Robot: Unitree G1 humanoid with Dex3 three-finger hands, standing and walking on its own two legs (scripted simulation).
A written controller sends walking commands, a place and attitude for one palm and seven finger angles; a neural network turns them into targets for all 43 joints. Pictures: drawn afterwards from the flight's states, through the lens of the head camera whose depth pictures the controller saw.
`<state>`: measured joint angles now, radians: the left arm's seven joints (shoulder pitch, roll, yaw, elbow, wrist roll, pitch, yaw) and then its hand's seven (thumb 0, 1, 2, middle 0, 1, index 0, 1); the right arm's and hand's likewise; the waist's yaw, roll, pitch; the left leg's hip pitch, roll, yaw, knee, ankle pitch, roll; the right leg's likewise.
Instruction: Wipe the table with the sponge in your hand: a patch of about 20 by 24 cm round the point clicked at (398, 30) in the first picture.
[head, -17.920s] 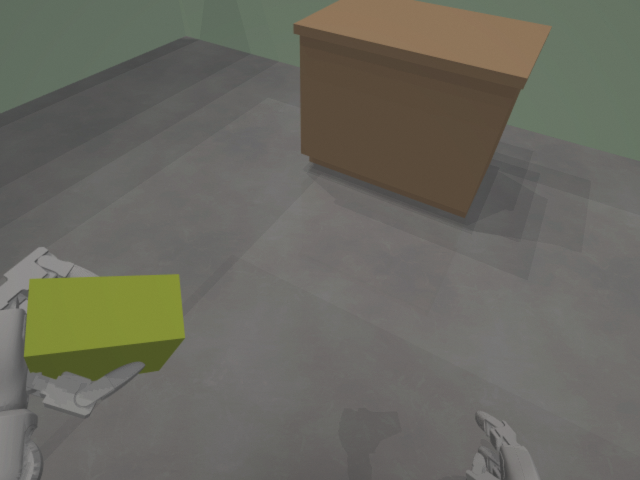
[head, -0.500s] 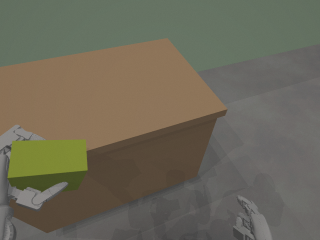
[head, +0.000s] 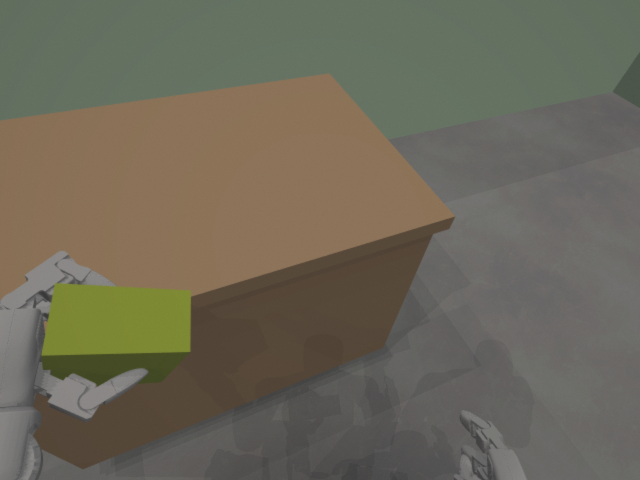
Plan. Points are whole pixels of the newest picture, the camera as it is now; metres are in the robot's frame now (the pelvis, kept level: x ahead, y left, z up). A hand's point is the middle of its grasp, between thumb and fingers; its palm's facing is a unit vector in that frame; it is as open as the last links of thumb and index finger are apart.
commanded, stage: shuffle to correct the standing spot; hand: left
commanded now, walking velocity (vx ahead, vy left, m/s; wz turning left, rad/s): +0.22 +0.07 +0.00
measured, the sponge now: (136, 340) +0.22 +0.21 +0.10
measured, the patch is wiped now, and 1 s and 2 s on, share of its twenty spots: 0.00 0.00 0.00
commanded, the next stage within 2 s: come to a stop and stand still in 1.10 s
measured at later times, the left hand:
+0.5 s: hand (101, 254) +0.30 +0.26 +0.14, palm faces +0.39 -0.84 -0.36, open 10.3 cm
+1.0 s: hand (85, 209) +0.33 +0.28 +0.18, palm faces +0.35 -0.77 -0.53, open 10.3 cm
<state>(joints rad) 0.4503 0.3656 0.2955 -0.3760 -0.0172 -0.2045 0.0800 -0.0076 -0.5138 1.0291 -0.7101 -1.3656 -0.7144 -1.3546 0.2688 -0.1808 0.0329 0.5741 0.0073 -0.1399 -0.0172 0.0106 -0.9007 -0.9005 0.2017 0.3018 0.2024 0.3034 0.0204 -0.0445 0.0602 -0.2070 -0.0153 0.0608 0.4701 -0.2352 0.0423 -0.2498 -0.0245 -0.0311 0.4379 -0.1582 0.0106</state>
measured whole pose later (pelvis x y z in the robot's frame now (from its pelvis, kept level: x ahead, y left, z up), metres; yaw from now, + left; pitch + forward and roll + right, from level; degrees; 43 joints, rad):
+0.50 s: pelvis +0.07 +0.01 -0.02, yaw +3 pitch +0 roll -3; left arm 0.37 0.37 0.35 -0.46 -0.03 -0.20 0.10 -0.01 -0.51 1.03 -0.71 -1.36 -0.71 -1.35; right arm 0.19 -0.20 0.02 0.55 0.01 -0.13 0.00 0.01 -0.90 -0.90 0.20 0.30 0.20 0.30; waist 0.00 -0.01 0.08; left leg -0.27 0.00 0.01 0.76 -0.40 0.04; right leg -0.22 0.00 -0.05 0.60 -0.36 0.01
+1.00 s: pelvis +0.13 +0.04 -0.01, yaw +1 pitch -1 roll +0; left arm 0.52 0.45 0.42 -0.55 -0.03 -0.25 0.09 -0.01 -0.51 1.03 -0.71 -1.36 -0.72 -1.35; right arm 0.24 -0.16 0.04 0.57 0.01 -0.11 0.00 0.01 -0.90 -0.90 0.20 0.30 0.21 0.30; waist 0.00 0.01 0.05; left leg -0.30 -0.03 0.02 0.62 -0.30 0.04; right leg -0.32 0.03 -0.09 0.55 -0.24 -0.03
